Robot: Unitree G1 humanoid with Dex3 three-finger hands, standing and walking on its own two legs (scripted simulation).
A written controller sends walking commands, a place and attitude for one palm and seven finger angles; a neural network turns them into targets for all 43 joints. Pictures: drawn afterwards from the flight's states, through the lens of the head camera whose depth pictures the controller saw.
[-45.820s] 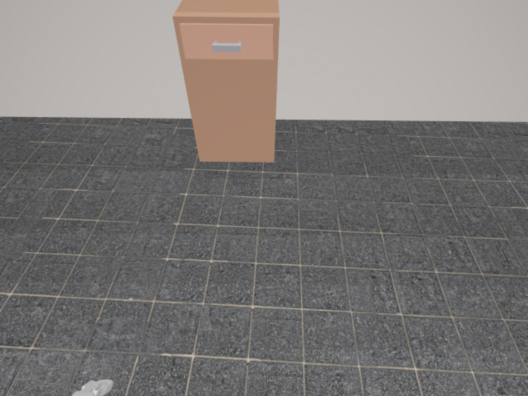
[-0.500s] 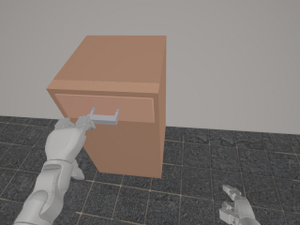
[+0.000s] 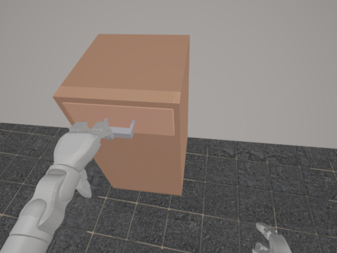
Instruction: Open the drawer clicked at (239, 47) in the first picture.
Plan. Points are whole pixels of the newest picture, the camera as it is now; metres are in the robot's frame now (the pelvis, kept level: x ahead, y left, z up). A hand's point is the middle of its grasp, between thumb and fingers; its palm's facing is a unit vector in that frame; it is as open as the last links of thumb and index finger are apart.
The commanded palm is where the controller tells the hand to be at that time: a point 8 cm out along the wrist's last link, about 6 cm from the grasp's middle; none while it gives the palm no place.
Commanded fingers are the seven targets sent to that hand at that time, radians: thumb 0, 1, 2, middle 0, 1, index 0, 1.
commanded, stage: raise the hand with hooked fingers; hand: left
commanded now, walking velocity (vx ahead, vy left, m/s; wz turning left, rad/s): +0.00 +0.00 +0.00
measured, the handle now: (117, 127) +0.51 +0.26 -0.08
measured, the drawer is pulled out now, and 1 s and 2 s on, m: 0.00 0.00 0.00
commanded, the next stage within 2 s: move the hooked fingers above the handle in 0.12 s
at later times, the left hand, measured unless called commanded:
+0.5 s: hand (92, 153) +0.32 +0.23 +0.06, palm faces -0.01 -0.07 -1.00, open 13.8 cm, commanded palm +0.30 +0.24 +0.11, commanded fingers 0.00 -0.50 0.30 -0.30 -1.20 -0.30 -1.20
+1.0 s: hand (96, 139) +0.38 +0.25 +0.03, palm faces +0.02 -0.05 -1.00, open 13.8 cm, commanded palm +0.35 +0.25 +0.08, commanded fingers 0.00 -0.50 0.30 -0.30 -1.20 -0.30 -1.20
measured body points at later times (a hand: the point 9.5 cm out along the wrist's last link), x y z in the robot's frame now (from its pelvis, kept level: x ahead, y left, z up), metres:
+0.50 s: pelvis +0.00 -0.02 +0.00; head +0.03 -0.04 +0.44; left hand +0.31 +0.23 +0.11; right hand +0.19 -0.25 -0.12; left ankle +0.00 +0.12 -0.73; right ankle -0.02 -0.12 -0.73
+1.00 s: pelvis -0.01 +0.01 -0.02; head +0.05 -0.01 +0.43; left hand +0.37 +0.25 +0.08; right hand +0.10 -0.25 -0.15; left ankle +0.00 +0.12 -0.73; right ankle -0.02 -0.12 -0.73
